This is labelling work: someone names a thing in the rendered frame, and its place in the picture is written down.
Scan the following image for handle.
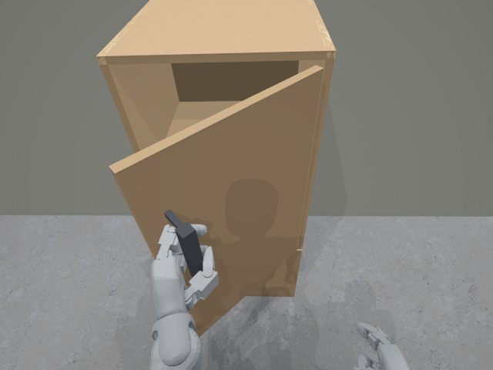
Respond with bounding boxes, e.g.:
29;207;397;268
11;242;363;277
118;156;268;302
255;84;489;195
164;209;203;277

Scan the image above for robot right hand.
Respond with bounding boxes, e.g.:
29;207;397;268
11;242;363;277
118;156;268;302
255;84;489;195
354;321;410;370

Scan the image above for left robot forearm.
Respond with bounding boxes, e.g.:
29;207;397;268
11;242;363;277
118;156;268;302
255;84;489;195
149;312;204;370

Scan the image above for cupboard door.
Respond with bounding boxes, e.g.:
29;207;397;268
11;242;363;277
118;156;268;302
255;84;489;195
109;66;324;337

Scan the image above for robot left hand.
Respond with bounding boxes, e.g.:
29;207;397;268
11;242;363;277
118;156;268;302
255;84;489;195
151;224;219;321

